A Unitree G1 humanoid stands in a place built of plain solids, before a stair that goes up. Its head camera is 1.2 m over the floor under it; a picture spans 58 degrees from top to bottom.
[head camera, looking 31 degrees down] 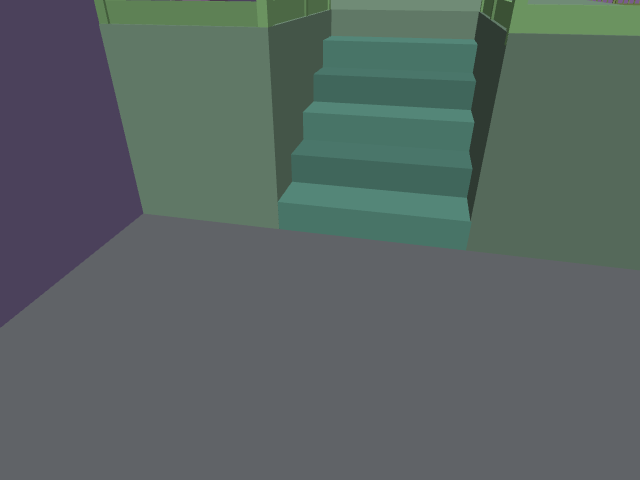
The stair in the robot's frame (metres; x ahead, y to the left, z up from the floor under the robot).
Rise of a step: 0.17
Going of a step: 0.28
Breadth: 1.02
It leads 13 degrees to the right of straight ahead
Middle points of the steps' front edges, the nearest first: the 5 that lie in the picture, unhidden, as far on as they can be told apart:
2.00 -0.26 0.17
2.28 -0.32 0.34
2.55 -0.38 0.51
2.82 -0.45 0.68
3.10 -0.51 0.85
